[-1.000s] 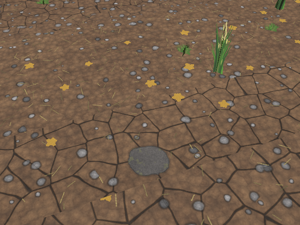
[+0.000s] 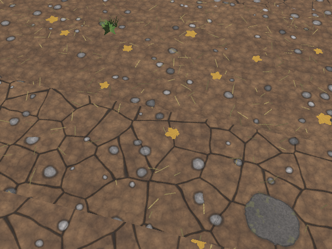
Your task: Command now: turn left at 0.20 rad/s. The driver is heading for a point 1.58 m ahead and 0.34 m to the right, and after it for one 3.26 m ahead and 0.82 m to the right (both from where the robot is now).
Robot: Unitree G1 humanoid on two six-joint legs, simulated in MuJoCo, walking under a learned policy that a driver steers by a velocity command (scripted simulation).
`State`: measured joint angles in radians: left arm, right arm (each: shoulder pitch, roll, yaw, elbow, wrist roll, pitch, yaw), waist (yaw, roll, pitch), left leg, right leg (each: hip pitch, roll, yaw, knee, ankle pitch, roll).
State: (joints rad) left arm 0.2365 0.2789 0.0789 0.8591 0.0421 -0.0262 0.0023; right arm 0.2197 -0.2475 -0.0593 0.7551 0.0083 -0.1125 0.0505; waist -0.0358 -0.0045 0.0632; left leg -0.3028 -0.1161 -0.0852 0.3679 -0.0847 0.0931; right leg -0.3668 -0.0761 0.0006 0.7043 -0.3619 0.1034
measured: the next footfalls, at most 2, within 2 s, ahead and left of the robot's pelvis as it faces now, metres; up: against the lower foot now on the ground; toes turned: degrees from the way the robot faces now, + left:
right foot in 0.08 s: +0.04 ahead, -0.16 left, +0.00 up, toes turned -2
left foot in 0.42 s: +0.13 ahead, +0.10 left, +0.00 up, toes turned +3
